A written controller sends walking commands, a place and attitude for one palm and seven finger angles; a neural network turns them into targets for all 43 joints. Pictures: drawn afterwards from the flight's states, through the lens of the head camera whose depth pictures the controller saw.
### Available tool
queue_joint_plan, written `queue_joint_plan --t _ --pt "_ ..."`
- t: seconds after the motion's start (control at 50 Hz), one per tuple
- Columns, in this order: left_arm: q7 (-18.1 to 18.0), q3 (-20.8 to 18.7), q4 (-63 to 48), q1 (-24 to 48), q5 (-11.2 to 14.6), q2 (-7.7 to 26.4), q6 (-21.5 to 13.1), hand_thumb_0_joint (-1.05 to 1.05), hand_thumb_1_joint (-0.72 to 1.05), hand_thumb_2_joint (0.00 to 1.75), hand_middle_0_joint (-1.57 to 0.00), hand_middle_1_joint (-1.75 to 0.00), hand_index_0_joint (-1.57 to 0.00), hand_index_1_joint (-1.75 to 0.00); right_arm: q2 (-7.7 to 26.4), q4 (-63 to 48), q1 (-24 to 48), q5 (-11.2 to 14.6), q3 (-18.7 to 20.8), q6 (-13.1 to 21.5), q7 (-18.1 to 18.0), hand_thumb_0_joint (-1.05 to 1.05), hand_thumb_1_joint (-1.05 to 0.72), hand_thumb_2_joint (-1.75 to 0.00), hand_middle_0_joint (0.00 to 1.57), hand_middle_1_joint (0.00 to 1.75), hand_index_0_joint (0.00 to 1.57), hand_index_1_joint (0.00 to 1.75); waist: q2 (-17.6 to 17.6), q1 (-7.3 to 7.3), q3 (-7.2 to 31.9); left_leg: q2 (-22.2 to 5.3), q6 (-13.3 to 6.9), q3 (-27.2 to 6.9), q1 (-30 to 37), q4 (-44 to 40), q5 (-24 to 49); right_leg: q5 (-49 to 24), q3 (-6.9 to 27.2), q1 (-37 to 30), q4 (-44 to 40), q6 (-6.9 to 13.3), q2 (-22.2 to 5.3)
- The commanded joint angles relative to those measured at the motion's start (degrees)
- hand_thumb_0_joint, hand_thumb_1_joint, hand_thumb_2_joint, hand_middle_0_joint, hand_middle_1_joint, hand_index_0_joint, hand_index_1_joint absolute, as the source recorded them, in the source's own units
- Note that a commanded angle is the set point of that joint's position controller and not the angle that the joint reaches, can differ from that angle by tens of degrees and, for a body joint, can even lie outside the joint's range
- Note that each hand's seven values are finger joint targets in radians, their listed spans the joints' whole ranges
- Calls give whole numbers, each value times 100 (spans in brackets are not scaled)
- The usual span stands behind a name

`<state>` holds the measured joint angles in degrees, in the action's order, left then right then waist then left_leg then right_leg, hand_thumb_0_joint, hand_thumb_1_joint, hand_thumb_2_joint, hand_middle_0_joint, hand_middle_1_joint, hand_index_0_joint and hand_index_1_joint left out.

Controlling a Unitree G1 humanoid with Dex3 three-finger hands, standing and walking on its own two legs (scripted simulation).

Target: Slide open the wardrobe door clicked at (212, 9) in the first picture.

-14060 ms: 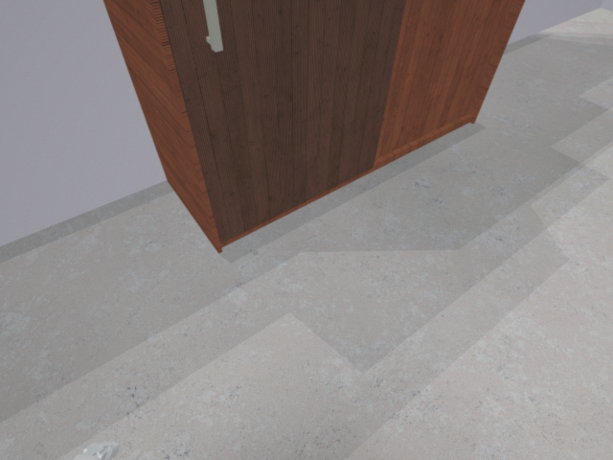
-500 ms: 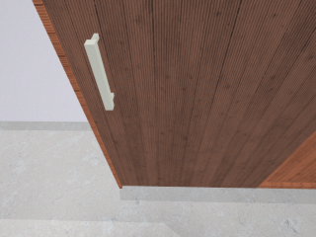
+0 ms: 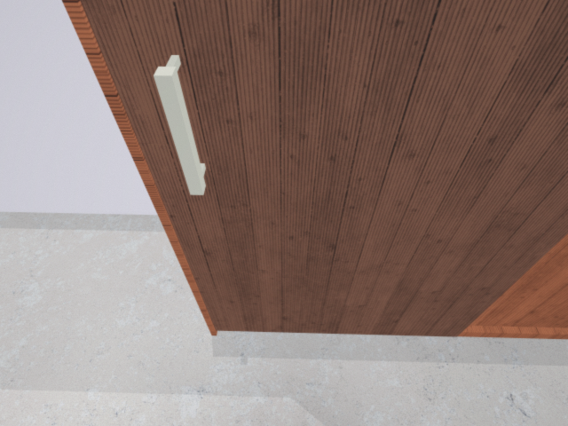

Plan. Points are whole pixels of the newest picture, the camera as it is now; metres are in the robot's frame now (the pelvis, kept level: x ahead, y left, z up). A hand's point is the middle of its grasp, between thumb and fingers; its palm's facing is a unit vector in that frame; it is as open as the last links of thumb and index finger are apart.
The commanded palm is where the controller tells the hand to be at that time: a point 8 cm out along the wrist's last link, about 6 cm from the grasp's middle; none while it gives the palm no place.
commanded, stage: raise the hand with hooked fingers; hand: left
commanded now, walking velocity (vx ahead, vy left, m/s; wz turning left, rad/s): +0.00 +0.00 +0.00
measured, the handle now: (187, 131) +0.48 +0.18 +0.16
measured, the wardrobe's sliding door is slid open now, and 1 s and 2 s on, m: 0.00 0.00 0.00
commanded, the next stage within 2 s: none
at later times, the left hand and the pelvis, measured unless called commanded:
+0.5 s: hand (130, 411) +0.14 +0.21 -0.02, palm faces +0.17 -0.99 -0.03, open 9.0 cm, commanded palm +0.13 +0.26 +0.01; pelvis -0.02 +0.02 -0.05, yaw +3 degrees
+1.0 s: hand (73, 335) +0.20 +0.27 +0.07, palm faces +0.08 -0.99 -0.08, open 12.0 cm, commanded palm +0.17 +0.31 +0.09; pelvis -0.01 +0.04 -0.02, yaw +3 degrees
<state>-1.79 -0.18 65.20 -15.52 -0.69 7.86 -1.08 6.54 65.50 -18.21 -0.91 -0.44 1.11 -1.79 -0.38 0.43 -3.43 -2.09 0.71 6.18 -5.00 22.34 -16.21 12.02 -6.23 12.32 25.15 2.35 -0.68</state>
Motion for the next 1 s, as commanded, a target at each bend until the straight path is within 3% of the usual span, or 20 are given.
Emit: queue_joint_plan --t 0.0,0.02,0.04,0.06,0.08,0.1,0.18,0.2,0.24,0.3,0.36,0.4,0.42,0.48,0.52,0.62,0.66,0.72,0.86,0.98 --pt "-136 -245 -8592 3545 1201 1740 -1416 0 88 89 -20 -32 -20 -32 1869 -2573 309 334 146 1020 -257 0 -90 -90 20 30 20 30 -968 -488 2845 190 -215 -418 206 63 1116 -1950 1001 -1027 122 -49 -452" --pt "-546 -871 -8530 2845 976 2315 -1318 0 85 88 -20 -33 -20 -33 1361 -2385 893 385 -13 1457 -426 0 -90 -90 20 30 20 30 -1426 -153 2330 123 -180 -236 144 201 1129 -1008 991 -829 359 7 -205" --pt "-589 116 -6897 -15 773 558 -507 0 83 87 -21 -34 -21 -34 1139 -2598 657 343 89 1732 -360 0 -90 -90 20 30 20 30 -1072 -68 1751 57 -198 -451 -487 -55 1186 -393 583 -482 375 48 -134" --pt "-545 546 -6297 -486 973 -278 -171 0 81 86 -21 -36 -21 -36 1140 -2350 586 472 52 1827 -365 0 -90 -90 20 30 20 30 -114 -156 929 11 -176 -548 -796 89 884 -245 312 25 223 -94 -121" --pt "-457 516 -7021 128 1146 -54 -465 0 78 85 -21 -37 -21 -37 1424 -2641 710 484 144 1939 -388 0 -90 -90 20 30 20 30 560 -300 363 29 -239 -724 -1020 268 475 166 331 481 126 -206 -142" --pt "-373 134 -7126 94 1107 313 -799 0 76 84 -21 -39 -21 -39 1567 -2704 602 363 287 2049 -373 0 -90 -90 20 30 20 30 943 -355 565 110 -252 -678 -1176 543 254 620 320 765 105 -238 -150" --pt "606 -259 -5765 -2138 1345 -144 -2162 0 67 80 -22 -45 -22 -45 1430 -3347 837 181 465 2093 -28 0 -90 -90 20 30 20 30 1800 192 344 258 -36 -532 -2718 1450 -176 1196 299 1314 891 -180 -165" --pt "984 -485 -5821 -2342 1478 -17 -2619 0 64 79 -22 -47 -22 -47 1480 -3516 943 154 516 2009 84 0 -90 -90 20 30 20 30 1654 238 491 308 20 -460 -2969 1698 -160 956 359 1235 1138 -147 -177" --pt "1600 -1058 -5823 -2617 1441 529 -3143 0 60 77 -22 -50 -22 -50 1554 -3948 1120 162 621 1779 285 0 -90 -90 20 30 20 30 542 414 823 404 38 -317 -2989 2061 264 77 397 1071 1649 30 -230" --pt "1649 -1027 -6950 -2219 1381 704 -2661 0 53 74 -23 -54 -23 -54 1478 -4540 1331 243 565 1430 268 0 -90 -90 20 30 20 30 175 515 1345 435 -89 -191 -3141 2071 416 -293 362 1051 1945 -10 -174" --pt "1257 -1032 -8069 -1333 1427 729 -2452 0 46 71 -23 -58 -23 -58 1372 -4789 1066 232 495 1250 116 0 -90 -90 20 30 20 30 -133 263 1528 342 -125 -349 -2962 2112 263 -46 361 1296 1977 -63 -70" --pt "981 -983 -8903 -621 1318 857 -2691 0 41 69 -24 -62 -24 -62 1339 -4781 764 184 441 1289 53 0 -90 -90 20 30 20 30 -503 33 1754 263 -155 -481 -2677 2301 501 -296 380 1484 2063 -83 -37" --pt "936 -865 -9340 -68 1273 944 -2850 0 39 68 -24 -63 -24 -63 1393 -4714 642 133 385 1317 28 0 -90 -90 20 30 20 30 -432 -162 1779 214 -174 -590 -2579 2384 499 -288 366 1651 2133 -103 5" --pt "1173 -480 -9130 11 1268 770 -3032 0 32 65 -24 -68 -24 -68 1434 -4503 574 184 259 1479 -31 0 -90 -90 20 30 20 30 -559 -373 1646 143 -167 -744 -2479 2461 405 -94 311 1919 2052 -99 25" --pt "1492 -409 -8773 206 1325 876 -2817 0 27 63 -25 -70 -25 -70 1498 -4378 590 211 188 1566 -96 0 -90 -90 20 30 20 30 -491 -437 1478 124 -187 -829 -2514 2370 201 109 283 1917 1943 -94 51" --pt "1898 -1297 -7869 -386 1573 1409 -1566 0 15 58 -25 -78 -25 -78 1468 -4318 878 354 121 1636 -215 0 -90 -90 20 30 20 30 -201 45 1754 167 -137 -847 -2566 1891 276 68 212 997 1605 -102 -20" --pt "1827 -1630 -8189 -386 1756 1479 -1295 0 11 56 -26 -81 -26 -81 1373 -4331 981 347 95 1660 -215 0 -90 -90 20 30 20 30 -95 199 2008 165 -106 -841 -2403 1700 635 -277 132 605 1541 -120 -64" --pt "1686 -1948 -8305 -445 1931 1547 -1204 0 4 53 -26 -86 -26 -86 1319 -4259 1042 300 65 1737 -203 0 -90 -90 20 30 20 30 181 322 1833 148 -73 -849 -2328 1532 1021 -645 88 341 1461 -116 -30" --pt "1786 -1845 -8363 108 1922 1538 -1341 0 -13 46 -27 -96 -27 -96 1477 -4038 794 343 87 2010 -192 0 -90 -90 20 30 20 30 -118 121 1453 115 -55 -782 -1918 1193 760 -284 98 526 1086 -135 -16" --pt "1938 -2222 -8398 867 1980 2020 -1081 0 -27 40 -28 -105 -28 -105 1554 -3939 787 377 65 2120 -319 0 -90 -90 20 30 20 30 -450 186 1462 113 -57 -824 -1416 896 936 -433 89 236 816 -117 -24"
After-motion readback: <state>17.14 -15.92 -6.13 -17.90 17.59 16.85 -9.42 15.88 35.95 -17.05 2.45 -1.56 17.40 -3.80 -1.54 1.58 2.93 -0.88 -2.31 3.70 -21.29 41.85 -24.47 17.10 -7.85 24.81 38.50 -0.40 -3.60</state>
